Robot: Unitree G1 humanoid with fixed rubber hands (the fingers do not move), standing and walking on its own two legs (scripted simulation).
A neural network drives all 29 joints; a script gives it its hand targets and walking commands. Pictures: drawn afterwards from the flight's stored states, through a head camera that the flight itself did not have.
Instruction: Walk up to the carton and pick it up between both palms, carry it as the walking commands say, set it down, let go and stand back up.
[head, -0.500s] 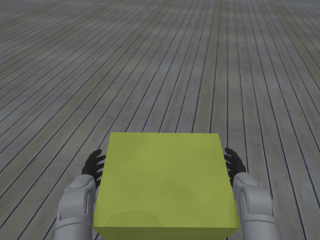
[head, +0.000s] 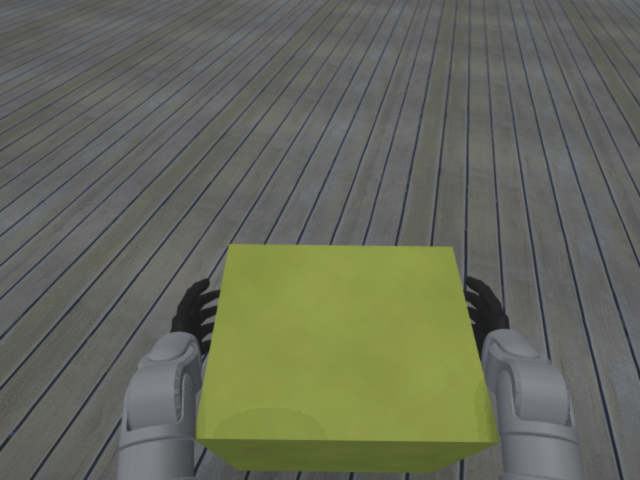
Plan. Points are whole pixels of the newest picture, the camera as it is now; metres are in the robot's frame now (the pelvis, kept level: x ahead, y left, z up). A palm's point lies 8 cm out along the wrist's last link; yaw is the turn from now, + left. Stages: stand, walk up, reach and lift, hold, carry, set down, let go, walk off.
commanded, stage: carry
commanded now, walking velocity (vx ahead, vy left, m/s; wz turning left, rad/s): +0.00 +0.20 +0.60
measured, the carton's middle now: (337, 367) +0.27 -0.02 -0.01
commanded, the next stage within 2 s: none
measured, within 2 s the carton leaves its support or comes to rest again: neither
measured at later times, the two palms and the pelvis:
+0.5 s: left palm (9, 469) +0.15 +0.30 +0.07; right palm (384, 374) +0.22 -0.07 +0.08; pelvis -0.04 +0.08 -0.01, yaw +10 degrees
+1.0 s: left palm out of the picture +0.10 +0.34 +0.08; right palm (357, 449) +0.14 -0.03 +0.09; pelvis -0.10 +0.13 -0.01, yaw +8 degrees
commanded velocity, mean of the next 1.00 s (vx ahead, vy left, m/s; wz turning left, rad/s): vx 0.00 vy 0.06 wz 0.11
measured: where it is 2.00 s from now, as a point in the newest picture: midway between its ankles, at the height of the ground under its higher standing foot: outside the picture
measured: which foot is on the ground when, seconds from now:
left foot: down 0.00-0.34, up 0.36-0.54, down 0.56-1.00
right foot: down 0.00-0.12, up 0.14-0.32, down 0.34-1.00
